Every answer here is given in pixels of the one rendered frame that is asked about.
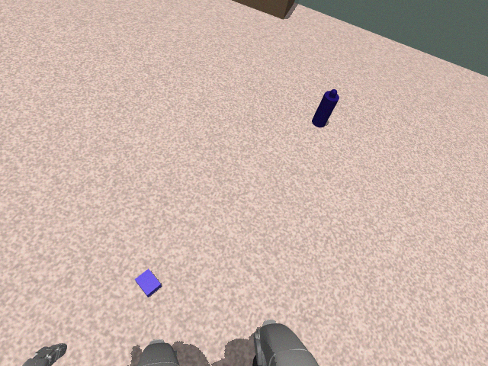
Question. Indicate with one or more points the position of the left robot hand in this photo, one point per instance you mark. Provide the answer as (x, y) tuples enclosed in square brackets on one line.
[(46, 356)]

